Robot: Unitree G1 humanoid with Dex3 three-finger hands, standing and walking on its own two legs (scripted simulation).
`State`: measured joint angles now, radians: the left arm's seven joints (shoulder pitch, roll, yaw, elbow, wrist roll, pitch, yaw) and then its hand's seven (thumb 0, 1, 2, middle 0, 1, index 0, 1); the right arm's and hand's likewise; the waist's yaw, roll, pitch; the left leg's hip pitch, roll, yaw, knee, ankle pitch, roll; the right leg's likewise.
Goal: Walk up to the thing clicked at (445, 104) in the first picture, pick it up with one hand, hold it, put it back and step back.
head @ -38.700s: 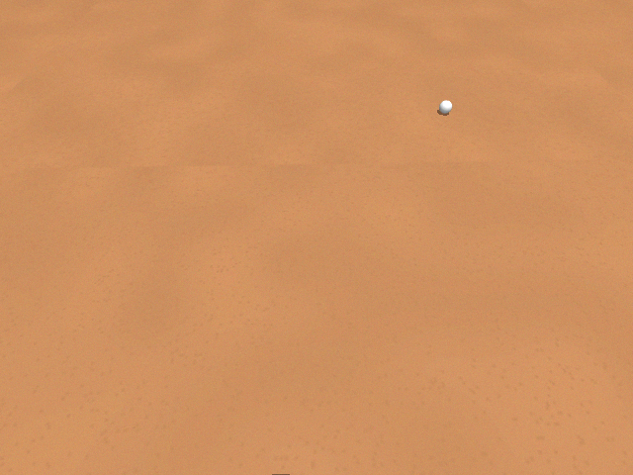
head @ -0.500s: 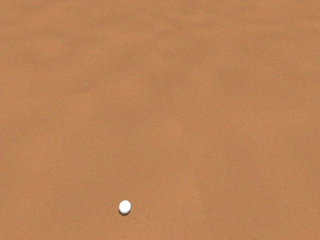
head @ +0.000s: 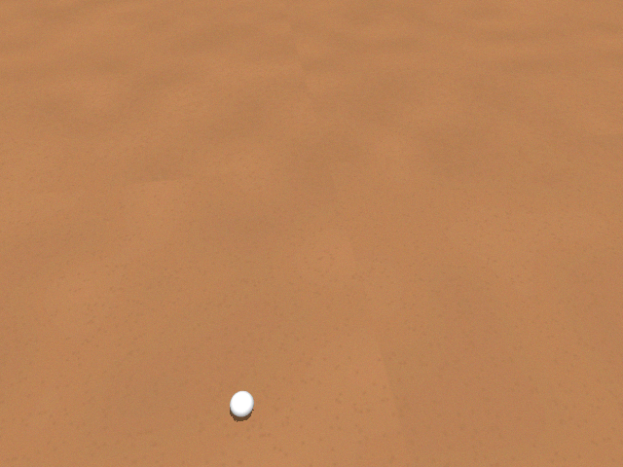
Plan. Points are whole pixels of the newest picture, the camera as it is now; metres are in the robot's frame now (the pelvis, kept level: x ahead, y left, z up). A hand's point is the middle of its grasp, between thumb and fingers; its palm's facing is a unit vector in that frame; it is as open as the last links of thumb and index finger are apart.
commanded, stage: stand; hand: left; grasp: from above
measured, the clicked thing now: (241, 403) +0.43 +0.25 -0.75
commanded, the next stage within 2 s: step back in 0.74 s
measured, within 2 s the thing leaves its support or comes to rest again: neither
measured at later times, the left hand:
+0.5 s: hand out of the picture +0.07 +0.24 -0.16, palm faces +0.02 -0.94 -0.35, open 7.4 cm
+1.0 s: hand out of the picture +0.08 +0.29 -0.17, palm faces -0.01 -0.92 -0.39, open 7.4 cm
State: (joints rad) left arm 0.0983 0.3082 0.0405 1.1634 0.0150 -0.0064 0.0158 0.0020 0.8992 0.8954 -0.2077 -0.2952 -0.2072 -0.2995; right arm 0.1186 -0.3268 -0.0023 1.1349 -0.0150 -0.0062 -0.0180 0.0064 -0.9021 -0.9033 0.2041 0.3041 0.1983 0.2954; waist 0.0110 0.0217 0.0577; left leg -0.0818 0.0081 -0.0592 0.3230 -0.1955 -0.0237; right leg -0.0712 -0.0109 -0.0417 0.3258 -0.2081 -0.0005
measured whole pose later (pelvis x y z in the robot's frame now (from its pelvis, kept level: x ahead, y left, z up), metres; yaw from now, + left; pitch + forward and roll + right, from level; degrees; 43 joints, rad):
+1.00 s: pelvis -0.04 +0.02 -0.02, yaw +1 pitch -2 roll +0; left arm 0.04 0.37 0.07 0.96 0.03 0.03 0.02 0.00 0.90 0.89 -0.21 -0.30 -0.21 -0.30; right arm 0.12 -0.40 -0.06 0.94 0.00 0.05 0.01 0.00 -0.90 -0.90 0.20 0.30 0.20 0.30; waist -0.02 -0.01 0.17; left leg -0.32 -0.03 -0.05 0.80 -0.44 0.04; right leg -0.27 -0.06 -0.03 0.57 -0.27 0.01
